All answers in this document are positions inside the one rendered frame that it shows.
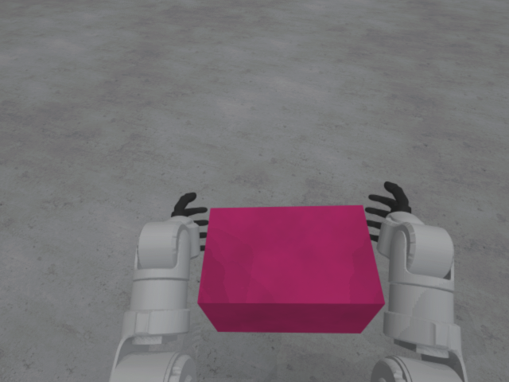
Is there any robot left forearm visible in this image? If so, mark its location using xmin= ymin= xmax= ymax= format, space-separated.
xmin=109 ymin=216 xmax=200 ymax=382

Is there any right robot upper arm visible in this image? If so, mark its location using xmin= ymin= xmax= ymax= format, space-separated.
xmin=371 ymin=355 xmax=463 ymax=382

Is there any right robot hand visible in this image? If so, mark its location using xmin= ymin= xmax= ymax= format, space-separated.
xmin=365 ymin=181 xmax=411 ymax=242

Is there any left robot upper arm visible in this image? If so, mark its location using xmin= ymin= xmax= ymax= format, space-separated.
xmin=111 ymin=351 xmax=196 ymax=382

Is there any carton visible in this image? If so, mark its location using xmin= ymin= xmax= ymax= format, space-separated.
xmin=197 ymin=205 xmax=385 ymax=333

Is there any robot right forearm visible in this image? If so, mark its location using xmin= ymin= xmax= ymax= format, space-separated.
xmin=376 ymin=212 xmax=468 ymax=382

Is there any left robot hand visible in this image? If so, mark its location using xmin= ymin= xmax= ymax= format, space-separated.
xmin=171 ymin=193 xmax=208 ymax=251

